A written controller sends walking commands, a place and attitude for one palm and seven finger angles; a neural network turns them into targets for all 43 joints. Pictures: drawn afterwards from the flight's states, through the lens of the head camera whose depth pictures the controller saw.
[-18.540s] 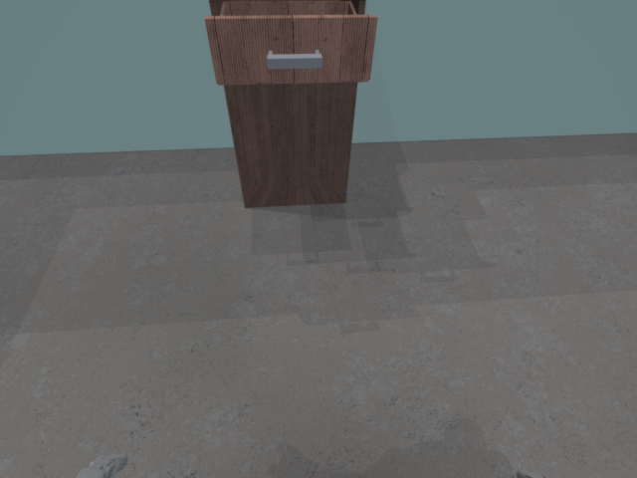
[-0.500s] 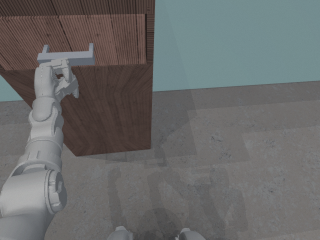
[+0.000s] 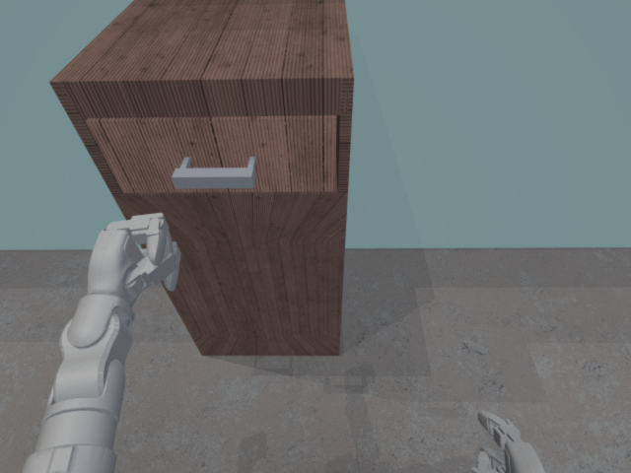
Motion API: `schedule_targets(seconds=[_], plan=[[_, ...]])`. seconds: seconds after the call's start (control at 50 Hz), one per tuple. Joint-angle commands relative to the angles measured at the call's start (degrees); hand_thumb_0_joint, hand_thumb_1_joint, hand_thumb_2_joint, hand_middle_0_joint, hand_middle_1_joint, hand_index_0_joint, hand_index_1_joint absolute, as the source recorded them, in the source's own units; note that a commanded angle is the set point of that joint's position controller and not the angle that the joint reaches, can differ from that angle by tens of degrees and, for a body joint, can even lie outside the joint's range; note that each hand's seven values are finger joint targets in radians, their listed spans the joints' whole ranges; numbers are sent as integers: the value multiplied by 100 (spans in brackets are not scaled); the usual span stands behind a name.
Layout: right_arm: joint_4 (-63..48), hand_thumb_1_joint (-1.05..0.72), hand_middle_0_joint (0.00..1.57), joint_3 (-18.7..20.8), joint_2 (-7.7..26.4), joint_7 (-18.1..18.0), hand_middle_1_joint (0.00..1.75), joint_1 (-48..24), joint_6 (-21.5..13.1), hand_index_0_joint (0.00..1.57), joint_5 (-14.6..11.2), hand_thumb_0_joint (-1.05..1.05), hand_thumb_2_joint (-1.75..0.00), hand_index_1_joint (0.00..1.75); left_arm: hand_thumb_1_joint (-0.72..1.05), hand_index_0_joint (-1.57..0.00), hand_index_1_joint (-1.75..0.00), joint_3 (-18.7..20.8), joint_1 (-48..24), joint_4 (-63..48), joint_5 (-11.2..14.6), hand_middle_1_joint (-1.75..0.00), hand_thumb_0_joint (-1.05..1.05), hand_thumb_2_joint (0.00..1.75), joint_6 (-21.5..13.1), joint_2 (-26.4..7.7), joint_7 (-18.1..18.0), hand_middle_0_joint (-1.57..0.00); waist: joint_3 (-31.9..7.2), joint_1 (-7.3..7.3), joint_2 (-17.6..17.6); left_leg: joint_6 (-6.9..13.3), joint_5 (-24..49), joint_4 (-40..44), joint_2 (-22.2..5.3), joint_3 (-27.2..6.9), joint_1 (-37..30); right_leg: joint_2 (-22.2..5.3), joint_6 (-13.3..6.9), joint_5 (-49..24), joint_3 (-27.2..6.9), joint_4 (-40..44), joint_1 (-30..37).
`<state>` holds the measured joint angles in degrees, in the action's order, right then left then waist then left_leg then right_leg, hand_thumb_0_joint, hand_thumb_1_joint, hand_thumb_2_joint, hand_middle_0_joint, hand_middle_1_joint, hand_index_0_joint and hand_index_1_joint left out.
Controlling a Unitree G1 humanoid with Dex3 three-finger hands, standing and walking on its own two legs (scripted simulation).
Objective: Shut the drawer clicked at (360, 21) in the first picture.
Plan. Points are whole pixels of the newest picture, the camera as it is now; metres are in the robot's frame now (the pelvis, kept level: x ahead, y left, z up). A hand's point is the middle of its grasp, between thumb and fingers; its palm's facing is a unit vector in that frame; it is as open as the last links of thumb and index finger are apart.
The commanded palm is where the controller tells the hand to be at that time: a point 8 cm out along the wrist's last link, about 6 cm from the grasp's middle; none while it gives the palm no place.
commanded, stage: draw the hand back to the body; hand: left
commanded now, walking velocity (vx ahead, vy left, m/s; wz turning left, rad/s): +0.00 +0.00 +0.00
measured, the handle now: (217, 170) +0.58 +0.20 +0.06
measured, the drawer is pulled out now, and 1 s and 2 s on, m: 0.00 0.00 0.00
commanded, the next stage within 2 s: step back with the hand held close in 0.86 s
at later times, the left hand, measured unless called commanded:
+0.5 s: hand (92, 333) +0.22 +0.22 +0.16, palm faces +0.32 -0.89 -0.32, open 3.2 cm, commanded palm +0.17 +0.27 +0.18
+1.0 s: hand (46, 368) +0.18 +0.23 +0.18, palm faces +0.40 -0.83 -0.38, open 3.2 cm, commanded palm +0.13 +0.28 +0.20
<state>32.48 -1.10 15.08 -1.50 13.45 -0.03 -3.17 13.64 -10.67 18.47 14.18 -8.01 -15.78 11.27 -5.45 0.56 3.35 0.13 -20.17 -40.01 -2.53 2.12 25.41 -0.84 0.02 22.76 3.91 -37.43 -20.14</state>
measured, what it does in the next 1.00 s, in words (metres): stands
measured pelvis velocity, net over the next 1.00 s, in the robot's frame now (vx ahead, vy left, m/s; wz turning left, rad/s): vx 0.00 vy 0.00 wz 0.00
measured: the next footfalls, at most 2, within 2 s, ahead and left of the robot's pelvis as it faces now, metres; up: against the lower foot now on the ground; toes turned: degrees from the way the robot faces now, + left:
none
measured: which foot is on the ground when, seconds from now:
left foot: down 0.00-1.00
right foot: down 0.00-1.00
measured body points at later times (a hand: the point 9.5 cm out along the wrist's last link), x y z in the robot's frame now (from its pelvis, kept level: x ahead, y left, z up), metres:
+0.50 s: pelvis -0.01 +0.00 +0.02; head -0.03 -0.03 +0.47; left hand +0.20 +0.27 +0.18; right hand +0.17 -0.23 -0.07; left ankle +0.00 +0.12 -0.72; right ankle -0.04 -0.12 -0.72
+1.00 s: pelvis +0.00 +0.00 +0.02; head -0.02 -0.03 +0.47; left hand +0.15 +0.28 +0.20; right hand +0.19 -0.22 -0.06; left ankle +0.00 +0.12 -0.72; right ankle -0.04 -0.12 -0.72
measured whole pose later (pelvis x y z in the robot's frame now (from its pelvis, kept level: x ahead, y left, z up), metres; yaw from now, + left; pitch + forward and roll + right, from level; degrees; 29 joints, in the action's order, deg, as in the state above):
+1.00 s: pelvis +0.00 +0.00 +0.02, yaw +0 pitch -5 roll +0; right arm 35.6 -1.6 12.9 -5.0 10.3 -5.4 0.4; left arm 15.1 29.5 -25.6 3.7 -5.5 -17.6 -5.9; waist 1.8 -4.4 4.1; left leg -0.2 -13.1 -23.9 -1.8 2.9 5.9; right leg -0.7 -0.1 15.7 3.5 -21.6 -1.0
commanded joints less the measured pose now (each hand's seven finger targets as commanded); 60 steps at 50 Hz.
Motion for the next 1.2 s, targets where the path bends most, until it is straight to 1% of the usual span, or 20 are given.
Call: schedule_targets(seconds=[0.0, 0.04, 0.14, 0.2, 0.3, 0.42, 0.44, 0.52, 0.54, 0.56, 0.66, 0.74, 0.78, 0.8, 0.86, 0.96, 0.98, 1.02, 1.08, 1.18], plan=[[-832, -90, 20, 213, 579, -174, 30, -611, -244, 20, 11, 0, -90, 30, 90, -140, -160, 2, -1052, -1834, -623, -160, 0, 90, -144, -1102, -907, -140, -529, 8, -268, 179, 1297, 949, 233, -74, -1382, 88, -109, -1867, -213, 962, 226], [-838, -90, 20, 162, 581, -213, 30, -739, -259, 20, 16, 0, -90, 30, 90, -140, -160, -161, -700, -2060, -713, -160, 0, 90, -19, -985, -1165, -140, -368, -46, -361, 191, 1116, 1123, 206, -120, -1453, 86, -102, -1596, -221, 1126, 325], [-776, -90, 20, 104, 545, -315, 30, -927, -296, 20, 107, 0, -90, 30, 90, -140, -160, 196, -489, -2946, -895, -160, 0, 90, 0, -1379, -1588, -140, -488, -117, -253, 214, 1224, 1500, 207, -91, -1970, 88, -105, -1592, -269, 1471, 838], [-754, -90, 20, 89, 470, -328, 30, -1012, -390, 20, 151, 0, -90, 30, 90, -140, -160, 147, -72, -3385, -928, -160, 0, 90, -22, -1234, -1703, -140, -406, -146, 31, 190, 1304, 1693, 194, -84, -2209, 70, -123, -1609, -243, 1580, 1047], [-697, -90, 20, 91, 443, -294, 30, -1090, -499, 20, 198, 0, -90, 30, 90, -140, -160, 95, 925, -3874, -948, -160, 0, 90, -42, -1027, -1733, -140, -59, -209, 125, 163, 1381, 1903, 181, -79, -2347, 87, -127, -1611, -226, 1803, 1189], [-715, -90, 20, 153, 446, -234, 30, -1116, -513, 20, 254, 0, -90, 30, 90, -140, -160, 494, 2263, -4515, -928, -160, 0, 90, -71, -1163, -1705, -140, 33, -331, -395, 197, 1735, 1911, 184, -35, -2323, 85, -84, -2001, -214, 1877, 1422], [-702, -90, 20, 172, 455, -238, 30, -1161, -516, 20, 267, 0, -90, 30, 90, -140, -160, 638, 2491, -4549, -931, -160, 0, 90, -67, -1290, -1693, -140, 191, -368, -368, 198, 1711, 1904, 196, -1, -2315, 112, -75, -1943, -243, 2012, 1353], [-732, -90, 20, 180, 379, -230, 30, -1138, -603, 20, 275, 0, -90, 30, 90, -140, -160, 715, 2887, -5319, -958, -160, 0, 90, -167, -1256, -1714, -140, 106, -365, 109, 177, 1786, 1865, 200, -1, -2415, 75, -86, -1992, -229, 1954, 1362], [-732, -90, 20, 182, 400, -242, 30, -1133, -647, 20, 294, 0, -90, 30, 90, -140, -160, 847, 3073, -5355, -963, -160, 0, 90, -163, -1380, -1728, -140, 244, -403, -15, 174, 1762, 1868, 211, -7, -2378, 110, -81, -1958, -221, 2056, 1313], [-749, -90, 20, 175, 368, -245, 30, -1116, -673, 20, 284, 0, -90, 30, 90, -140, -160, 789, 3189, -5498, -943, -160, 0, 90, -178, -1277, -1731, -140, 226, -379, 99, 176, 1716, 1874, 210, -9, -2358, 79, -83, -1925, -237, 2007, 1363], [-752, -90, 20, 208, 350, -293, 30, -1078, -791, 20, 280, 0, -90, 30, 90, -140, -160, 948, 3881, -5796, -956, -160, 0, 90, -200, -1275, -1762, -140, 389, -413, -113, 169, 1691, 1838, 189, -16, -2327, 118, -65, -1892, -209, 2039, 1277], [-642, -90, 20, 242, 400, -327, 30, -996, -801, 20, 289, 0, -90, 30, 90, -140, -160, 730, 3654, -5485, -999, -160, 0, 90, -149, -1049, -1758, -140, 718, -313, -363, 195, 1512, 1848, 192, 2, -2311, 131, -34, -1656, -208, 2165, 1016], [-626, -90, 20, 236, 400, -352, 30, -979, -790, 20, 295, 0, -90, 30, 90, -140, -160, 730, 3520, -5453, -1019, -160, 0, 90, -148, -1053, -1784, -140, 680, -314, -263, 212, 1482, 1858, 191, -8, -2342, 99, -37, -1620, -213, 2114, 1021], [-629, -90, 20, 238, 399, -365, 30, -981, -796, 20, 306, 0, -90, 30, 90, -140, -160, 807, 3528, -5451, -1006, -160, 0, 90, -154, -1117, -1800, -140, 539, -349, -383, 224, 1531, 1849, 198, -30, -2360, 84, -36, -1680, -209, 2077, 1109], [-645, -90, 20, 206, 369, -383, 30, -1017, -828, 20, 325, 0, -90, 30, 90, -140, -160, 806, 3470, -5653, -1031, -160, 0, 90, -154, -1156, -1814, -140, 327, -403, 20, 197, 1742, 1832, 212, -32, -2441, 67, -64, -1900, -216, 1985, 1291], [-656, -90, 20, 169, 327, -388, 30, -1070, -873, 20, 339, 0, -90, 30, 90, -140, -160, 868, 3603, -5765, -1019, -160, 0, 90, -115, -1202, -1834, -140, 295, -453, 48, 170, 1943, 1822, 217, -51, -2428, 83, -73, -2140, -212, 1963, 1418], [-877, -90, 20, 191, 471, -324, 30, -1031, -685, 20, 337, 0, -90, 30, 90, -140, -160, 1716, 2865, -6371, -1040, -160, 0, 90, -361, -2060, -1850, -140, 793, -207, -122, 275, 1727, 1641, 114, -120, -1912, -184, -33, -2494, -627, 2255, 877], [-777, -90, 20, 233, 367, -292, 30, -1016, -471, 20, 350, 0, -90, 30, 90, -140, -160, 1183, 3888, -5495, -1067, -160, 0, 90, -311, -1378, -1749, -140, 791, -180, -604, 247, 1909, 1542, 87, -130, -1878, -307, 2, -2679, -497, 2198, 831], [-873, -90, 20, 315, 412, -258, 30, -978, -254, 20, 355, 0, -90, 30, 90, -140, -160, 1087, 4313, -5473, -1065, -160, 0, 90, -334, -1229, -1695, -140, 406, -140, -250, 245, 2541, 1547, 23, -64, -1943, -287, 77, -2999, -379, 1972, 960], [-1094, -90, 20, 413, 436, -248, 30, -946, -30, 20, 304, 0, -90, 30, 90, -140, -160, 1278, 4757, -6007, -1028, -160, 0, 90, -375, -1456, -1720, -140, -395, -148, -212, 248, 3398, 1497, -78, -95, -2032, -196, 134, -3394, -258, 1576, 1261]])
